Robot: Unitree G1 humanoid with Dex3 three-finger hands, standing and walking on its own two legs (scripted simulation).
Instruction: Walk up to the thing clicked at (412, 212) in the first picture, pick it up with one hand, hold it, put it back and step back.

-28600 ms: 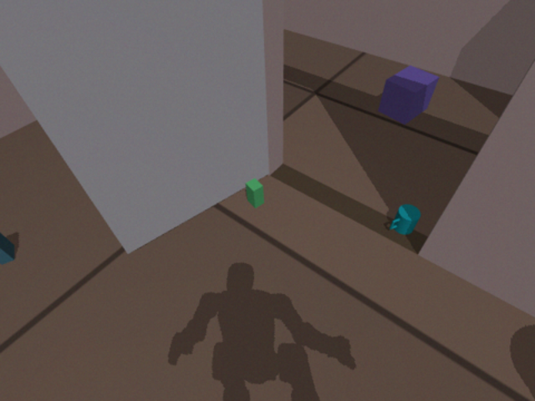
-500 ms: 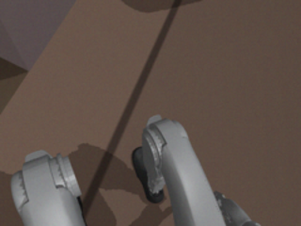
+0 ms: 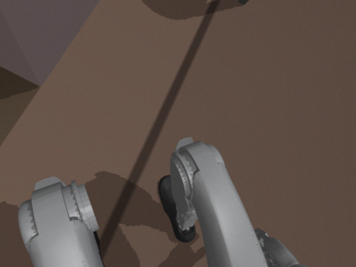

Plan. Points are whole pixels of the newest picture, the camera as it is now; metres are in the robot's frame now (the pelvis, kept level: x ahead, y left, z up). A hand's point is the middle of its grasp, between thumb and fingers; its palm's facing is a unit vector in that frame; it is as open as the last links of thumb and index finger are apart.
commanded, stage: withdraw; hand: left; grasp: from above
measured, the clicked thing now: out of the picture +0.46 +0.34 -0.26
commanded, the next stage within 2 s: home in 0.72 s
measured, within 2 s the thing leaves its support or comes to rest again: rests again in 0.12 s
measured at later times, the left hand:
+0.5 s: hand out of the picture +0.46 +0.36 -0.07, palm faces -0.54 -0.15 -0.83, open 13.8 cm
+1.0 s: hand out of the picture +0.47 +0.40 -0.08, palm faces -0.43 -0.11 -0.90, open 13.1 cm
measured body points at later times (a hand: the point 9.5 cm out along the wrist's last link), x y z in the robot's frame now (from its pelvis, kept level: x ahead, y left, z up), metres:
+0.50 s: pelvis -0.01 +0.00 +0.06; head +0.23 +0.11 +0.42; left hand +0.48 +0.37 -0.03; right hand +0.08 -0.28 -0.03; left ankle +0.06 +0.13 -0.28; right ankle +0.12 -0.13 -0.28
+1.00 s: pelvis -0.01 +0.00 +0.04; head +0.24 +0.09 +0.40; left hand +0.49 +0.40 -0.03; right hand +0.04 -0.25 -0.06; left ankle +0.06 +0.13 -0.28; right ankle +0.12 -0.13 -0.28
